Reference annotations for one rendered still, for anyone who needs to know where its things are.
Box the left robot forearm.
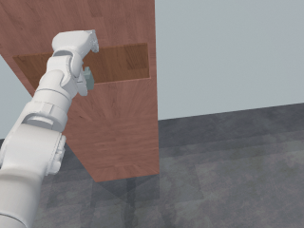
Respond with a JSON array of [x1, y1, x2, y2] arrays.
[[0, 47, 83, 167]]

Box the drawer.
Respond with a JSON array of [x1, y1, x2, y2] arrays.
[[12, 42, 150, 90]]

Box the cabinet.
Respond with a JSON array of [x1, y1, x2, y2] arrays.
[[0, 0, 160, 182]]

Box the left robot hand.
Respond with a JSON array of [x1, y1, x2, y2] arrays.
[[51, 29, 99, 96]]

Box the handle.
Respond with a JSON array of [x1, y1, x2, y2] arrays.
[[79, 66, 95, 90]]

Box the robot left upper arm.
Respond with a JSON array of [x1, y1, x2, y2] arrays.
[[0, 123, 67, 228]]

